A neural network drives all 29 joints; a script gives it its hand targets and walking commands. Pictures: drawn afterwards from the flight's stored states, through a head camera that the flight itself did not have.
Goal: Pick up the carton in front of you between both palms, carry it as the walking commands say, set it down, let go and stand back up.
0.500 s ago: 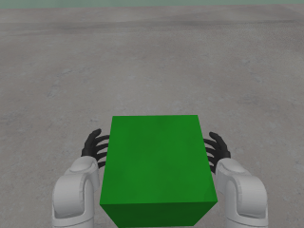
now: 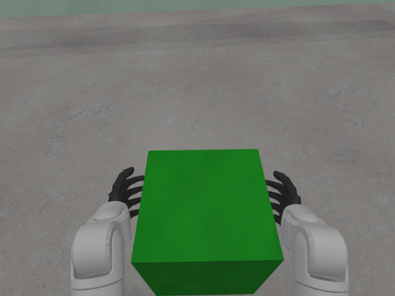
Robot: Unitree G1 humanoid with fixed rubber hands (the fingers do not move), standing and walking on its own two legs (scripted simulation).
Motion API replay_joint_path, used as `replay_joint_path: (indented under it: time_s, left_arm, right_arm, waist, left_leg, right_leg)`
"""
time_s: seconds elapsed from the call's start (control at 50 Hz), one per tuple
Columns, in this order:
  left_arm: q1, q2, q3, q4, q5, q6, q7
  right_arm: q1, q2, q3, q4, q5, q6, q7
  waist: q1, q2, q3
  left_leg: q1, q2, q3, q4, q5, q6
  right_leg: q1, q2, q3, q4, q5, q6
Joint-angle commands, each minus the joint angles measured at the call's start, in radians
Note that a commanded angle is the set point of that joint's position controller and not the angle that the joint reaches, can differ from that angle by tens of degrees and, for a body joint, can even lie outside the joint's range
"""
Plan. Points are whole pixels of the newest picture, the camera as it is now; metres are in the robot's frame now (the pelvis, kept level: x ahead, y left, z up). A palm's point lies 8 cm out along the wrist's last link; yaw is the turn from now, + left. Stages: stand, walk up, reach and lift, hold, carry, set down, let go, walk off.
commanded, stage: carry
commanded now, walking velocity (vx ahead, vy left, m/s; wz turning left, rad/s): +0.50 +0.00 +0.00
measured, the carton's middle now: (204, 226) +0.28 +0.00 +0.02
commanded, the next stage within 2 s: none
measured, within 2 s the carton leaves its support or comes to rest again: neither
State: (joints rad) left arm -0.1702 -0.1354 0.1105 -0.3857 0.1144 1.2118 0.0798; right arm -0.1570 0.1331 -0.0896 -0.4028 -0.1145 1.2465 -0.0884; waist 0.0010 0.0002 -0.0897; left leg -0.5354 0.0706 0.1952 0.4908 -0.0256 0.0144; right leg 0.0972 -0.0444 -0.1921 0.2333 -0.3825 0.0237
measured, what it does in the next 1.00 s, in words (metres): walks ahead: left foot, then right foot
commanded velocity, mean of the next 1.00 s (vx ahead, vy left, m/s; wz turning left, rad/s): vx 0.12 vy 0.00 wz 0.00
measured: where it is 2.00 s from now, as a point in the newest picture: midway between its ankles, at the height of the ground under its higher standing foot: (196, 275)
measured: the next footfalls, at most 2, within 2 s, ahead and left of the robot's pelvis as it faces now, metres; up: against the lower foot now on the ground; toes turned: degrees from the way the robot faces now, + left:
left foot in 0.04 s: +0.20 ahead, +0.11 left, +0.00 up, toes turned +11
right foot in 0.50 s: +0.49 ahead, -0.08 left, +0.00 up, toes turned +5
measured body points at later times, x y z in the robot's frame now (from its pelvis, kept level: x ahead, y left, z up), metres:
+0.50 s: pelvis +0.32 +0.00 +0.00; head +0.33 +0.00 +0.45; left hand +0.60 +0.16 +0.09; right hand +0.60 -0.15 +0.09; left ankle +0.17 +0.10 -0.73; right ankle +0.46 -0.09 -0.73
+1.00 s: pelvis +0.47 +0.01 +0.00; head +0.45 +0.01 +0.45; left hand +0.75 +0.17 +0.09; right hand +0.75 -0.14 +0.09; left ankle +0.40 +0.12 -0.73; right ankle +0.46 -0.09 -0.73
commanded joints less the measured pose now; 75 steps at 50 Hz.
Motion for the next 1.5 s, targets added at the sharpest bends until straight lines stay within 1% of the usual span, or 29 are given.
replay_joint_path:
  time_s: [0.0,0.02,0.04,0.06,0.08,0.1,0.12,0.16,0.24,0.36,0.44,0.46,0.48,0.5,0.52,0.54,0.56,0.58,0.6,0.62,0.66,0.7,0.74,0.76,0.8,0.88,0.98,1.2,1.48]
  left_arm:
    - [-0.384,-0.831,-0.684,0.006,-0.386,0.03,-0.258]
    - [-0.398,-0.826,-0.69,0.008,-0.386,0.03,-0.258]
    - [-0.416,-0.848,-0.71,-0.009,-0.396,0.037,-0.257]
    - [-0.431,-0.847,-0.713,-0.005,-0.397,0.028,-0.26]
    - [-0.447,-0.887,-0.725,0.008,-0.402,0.015,-0.262]
    - [-0.458,-0.922,-0.733,0.005,-0.408,-0.001,-0.264]
    - [-0.46,-0.953,-0.74,0.004,-0.413,-0.013,-0.264]
    - [-0.439,-0.985,-0.752,0.0,-0.415,-0.033,-0.258]
    - [-0.364,-0.985,-0.764,-0.002,-0.391,-0.059,-0.24]
    - [-0.371,-0.905,-0.766,-0.072,-0.404,-0.034,-0.229]
    - [-0.362,-0.841,-0.741,-0.07,-0.411,0.008,-0.238]
    - [-0.367,-0.83,-0.733,-0.063,-0.407,0.016,-0.241]
    - [-0.377,-0.814,-0.719,-0.054,-0.404,0.026,-0.244]
    - [-0.383,-0.802,-0.703,-0.034,-0.395,0.032,-0.247]
    - [-0.342,-0.804,-0.685,0.018,-0.391,0.029,-0.248]
    - [-0.324,-0.827,-0.675,0.029,-0.391,0.022,-0.25]
    - [-0.341,-0.863,-0.675,0.03,-0.389,0.015,-0.252]
    - [-0.368,-0.9,-0.678,0.024,-0.391,0.008,-0.255]
    - [-0.393,-0.925,-0.679,0.016,-0.398,0.002,-0.257]
    - [-0.413,-0.938,-0.683,0.0,-0.405,-0.003,-0.258]
    - [-0.411,-0.944,-0.687,-0.022,-0.41,-0.009,-0.26]
    - [-0.411,-0.931,-0.694,-0.039,-0.41,-0.012,-0.26]
    - [-0.401,-0.909,-0.696,-0.032,-0.397,-0.005,-0.26]
    - [-0.407,-0.905,-0.696,-0.016,-0.394,0.001,-0.261]
    - [-0.39,-0.886,-0.691,0.03,-0.388,0.015,-0.263]
    - [-0.402,-0.875,-0.695,0.077,-0.383,0.024,-0.264]
    - [-0.463,-0.903,-0.706,0.067,-0.403,0.015,-0.263]
    - [-0.427,-0.911,-0.722,0.09,-0.386,-0.018,-0.262]
    - [-0.404,-0.85,-0.632,0.247,-0.261,-0.21,-0.265]
  right_arm:
    - [-0.441,0.861,0.695,-0.002,0.402,-0.011,0.243]
    - [-0.434,0.86,0.689,0.006,0.4,-0.012,0.247]
    - [-0.436,0.852,0.673,0.042,0.387,-0.023,0.253]
    - [-0.415,0.892,0.679,0.058,0.397,-0.033,0.256]
    - [-0.445,0.922,0.687,0.029,0.406,-0.044,0.259]
    - [-0.459,0.958,0.693,0.022,0.413,-0.054,0.261]
    - [-0.482,0.981,0.703,0.005,0.421,-0.066,0.262]
    - [-0.482,0.999,0.711,-0.014,0.43,-0.083,0.264]
    - [-0.416,0.976,0.713,-0.028,0.431,-0.096,0.275]
    - [-0.395,0.881,0.695,-0.082,0.42,-0.075,0.265]
    - [-0.386,0.828,0.671,-0.074,0.389,-0.04,0.248]
    - [-0.392,0.814,0.667,-0.068,0.385,-0.031,0.247]
    - [-0.405,0.8,0.664,-0.059,0.385,-0.023,0.246]
    - [-0.439,0.795,0.676,-0.06,0.39,-0.011,0.245]
    - [-0.433,0.796,0.685,-0.054,0.403,0.0,0.244]
    - [-0.431,0.814,0.691,-0.046,0.403,-0.002,0.245]
    - [-0.465,0.843,0.699,-0.047,0.403,-0.008,0.248]
    - [-0.503,0.877,0.715,-0.052,0.409,-0.016,0.25]
    - [-0.534,0.908,0.724,-0.059,0.421,-0.024,0.251]
    - [-0.546,0.929,0.73,-0.065,0.427,-0.031,0.249]
    - [-0.531,0.948,0.736,-0.078,0.426,-0.043,0.243]
    - [-0.517,0.944,0.737,-0.091,0.42,-0.047,0.239]
    - [-0.495,0.925,0.732,-0.079,0.413,-0.039,0.24]
    - [-0.499,0.913,0.725,-0.064,0.407,-0.032,0.242]
    - [-0.471,0.894,0.706,-0.004,0.397,-0.019,0.25]
    - [-0.448,0.884,0.679,0.072,0.387,-0.017,0.257]
    - [-0.497,0.908,0.677,0.067,0.396,-0.027,0.256]
    - [-0.475,0.915,0.705,0.07,0.387,-0.06,0.256]
    - [-0.465,0.848,0.634,0.218,0.276,-0.251,0.262]
  waist:
    - [-0.015,-0.117,-0.198]
    - [-0.038,-0.026,-0.267]
    - [-0.035,0.252,-0.382]
    - [-0.025,0.304,-0.342]
    - [-0.023,0.23,-0.327]
    - [-0.022,0.122,-0.325]
    - [-0.017,0.062,-0.301]
    - [-0.012,0.094,-0.302]
    - [-0.012,0.137,-0.257]
    - [-0.015,0.163,-0.158]
    - [-0.006,0.159,-0.175]
    - [0.003,0.119,-0.187]
    - [0.005,0.07,-0.224]
    - [0.015,-0.099,-0.329]
    - [0.02,-0.211,-0.427]
    - [0.015,-0.183,-0.419]
    - [0.011,-0.163,-0.414]
    - [0.003,-0.134,-0.377]
    - [0.002,-0.149,-0.353]
    - [0.005,-0.151,-0.357]
    - [0.01,-0.131,-0.389]
    - [0.001,-0.104,-0.389]
    - [-0.003,-0.081,-0.367]
    - [0.003,-0.033,-0.333]
    - [0.003,0.02,-0.288]
    - [0.0,0.032,-0.277]
    - [-0.001,0.038,-0.283]
    - [-0.001,0.02,-0.303]
    - [-0.001,0.01,-0.225]
  left_leg:
    - [0.369,-0.096,0.099,-0.076,-0.047,0.016]
    - [0.593,0.039,-0.074,-0.082,-0.15,0.025]
    - [0.853,0.331,-0.567,-0.171,-0.309,0.182]
    - [0.84,0.366,-0.713,-0.287,-0.158,0.211]
    - [0.797,0.343,-0.578,-0.253,-0.029,0.194]
    - [0.739,0.314,-0.479,-0.223,0.072,0.167]
    - [0.667,0.295,-0.387,-0.231,0.119,0.136]
    - [0.599,0.25,-0.275,-0.273,0.05,0.096]
    - [0.628,0.218,-0.173,-0.315,0.075,0.108]
    - [0.629,0.155,-0.013,-0.239,0.516,0.078]
    - [0.593,0.124,0.044,-0.062,0.51,0.021]
    - [0.543,0.097,0.058,0.03,0.473,-0.012]
    - [0.442,0.075,0.038,0.134,0.287,-0.046]
    - [0.249,0.035,-0.017,0.333,-0.146,-0.07]
    - [0.13,-0.041,-0.093,0.468,-0.545,-0.078]
    - [0.12,-0.03,-0.157,0.49,-0.587,-0.067]
    - [0.134,-0.012,-0.187,0.442,-0.579,-0.048]
    - [0.164,0.022,-0.191,0.296,-0.578,-0.035]
    - [0.204,0.019,-0.178,0.165,-0.563,-0.032]
    - [0.254,-0.012,-0.143,0.116,-0.511,-0.034]
    - [0.297,-0.014,-0.116,0.049,-0.403,-0.039]
    - [0.365,0.005,-0.086,-0.08,-0.196,-0.047]
    - [0.415,0.067,-0.113,-0.131,-0.075,-0.05]
    - [0.401,0.104,-0.143,-0.096,-0.005,-0.043]
    - [0.386,0.123,-0.139,-0.044,0.11,-0.032]
    - [0.379,0.109,-0.135,-0.007,0.319,-0.028]
    - [0.396,0.109,-0.136,0.014,0.407,-0.025]
    - [0.4,0.103,-0.142,0.022,0.319,-0.012]
    - [0.353,0.093,-0.153,-0.043,0.062,0.001]
  right_leg:
    - [-0.051,-0.137,-0.06,0.317,0.822,-0.057]
    - [-0.234,-0.113,-0.037,0.532,0.562,-0.032]
    - [-0.555,0.001,0.003,0.866,0.265,0.02]
    - [-0.718,0.055,0.116,1.018,-0.075,0.002]
    - [-0.747,-0.01,0.181,1.088,-0.065,-0.027]
    - [-0.745,-0.045,0.194,1.075,-0.017,-0.042]
    - [-0.725,-0.083,0.198,1.001,0.041,-0.047]
    - [-0.676,-0.089,0.169,0.895,0.12,-0.038]
    - [-0.736,-0.075,0.104,0.704,0.194,-0.009]
    - [-0.667,0.0,-0.001,0.371,0.346,-0.003]
    - [-0.415,0.052,-0.058,0.169,0.524,-0.015]
    - [-0.285,0.056,-0.067,0.07,0.618,-0.011]
    - [-0.118,-0.048,0.015,0.082,0.823,-0.012]
    - [0.144,-0.278,0.224,0.252,1.312,-0.107]
    - [0.262,-0.375,0.376,0.233,1.418,-0.234]
    - [0.186,-0.375,0.362,0.17,1.289,-0.25]
    - [0.128,-0.343,0.32,0.134,1.12,-0.231]
    - [0.048,-0.306,0.254,0.109,0.983,-0.188]
    - [-0.008,-0.273,0.222,0.084,0.855,-0.157]
    - [-0.04,-0.256,0.204,0.064,0.758,-0.151]
    - [-0.05,-0.244,0.169,0.067,0.637,-0.151]
    - [-0.097,-0.211,0.108,0.106,0.597,-0.129]
    - [-0.162,-0.174,0.079,0.125,0.447,-0.089]
    - [-0.183,-0.146,0.07,0.154,0.44,-0.071]
    - [-0.203,-0.141,0.087,0.204,0.568,-0.054]
    - [-0.214,-0.133,0.089,0.29,0.746,-0.045]
    - [-0.231,-0.121,0.084,0.315,0.704,-0.035]
    - [-0.222,-0.124,0.088,0.327,0.63,-0.04]
    - [-0.244,-0.132,0.107,0.253,0.467,-0.048]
